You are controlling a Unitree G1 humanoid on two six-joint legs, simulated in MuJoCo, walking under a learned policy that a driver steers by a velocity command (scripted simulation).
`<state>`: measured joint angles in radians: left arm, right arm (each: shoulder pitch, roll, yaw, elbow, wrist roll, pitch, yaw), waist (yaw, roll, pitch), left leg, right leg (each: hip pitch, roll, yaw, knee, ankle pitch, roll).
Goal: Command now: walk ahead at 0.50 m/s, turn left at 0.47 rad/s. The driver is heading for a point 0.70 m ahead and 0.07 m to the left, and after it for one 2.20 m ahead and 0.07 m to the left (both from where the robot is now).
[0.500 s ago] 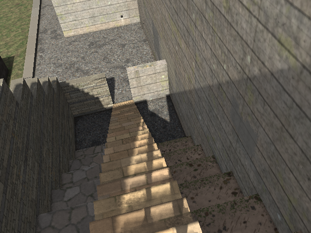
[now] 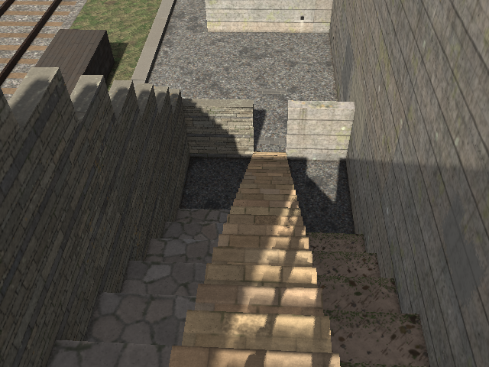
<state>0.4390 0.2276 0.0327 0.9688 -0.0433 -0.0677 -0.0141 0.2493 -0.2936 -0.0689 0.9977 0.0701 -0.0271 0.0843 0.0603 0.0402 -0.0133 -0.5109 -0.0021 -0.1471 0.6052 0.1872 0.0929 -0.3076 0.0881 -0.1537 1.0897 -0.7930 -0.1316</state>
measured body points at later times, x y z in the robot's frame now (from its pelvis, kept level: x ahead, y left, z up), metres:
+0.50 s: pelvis +0.18 +0.07 -0.13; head +0.14 +0.08 +0.32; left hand +0.17 +0.36 -0.26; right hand +0.18 -0.17 -0.27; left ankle +0.11 +0.11 -0.84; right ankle +0.35 -0.07 -0.78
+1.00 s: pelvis +0.36 +0.02 -0.29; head +0.37 +0.00 +0.16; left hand +0.29 +0.24 -0.43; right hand +0.52 -0.20 -0.42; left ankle +0.31 +0.12 -0.82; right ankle +0.41 -0.06 -1.03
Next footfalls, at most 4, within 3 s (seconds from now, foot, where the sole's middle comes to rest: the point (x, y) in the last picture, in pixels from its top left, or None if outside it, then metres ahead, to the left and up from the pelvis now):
0.16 left None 0.15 0.11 -0.87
0.82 right None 0.45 -0.05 -1.06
1.54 left None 0.71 0.19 -1.25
2.12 right None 0.69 -0.01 -1.25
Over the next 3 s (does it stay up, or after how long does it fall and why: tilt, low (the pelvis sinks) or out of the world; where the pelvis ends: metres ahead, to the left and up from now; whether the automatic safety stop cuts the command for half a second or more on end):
stays up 0.69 0.09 -0.48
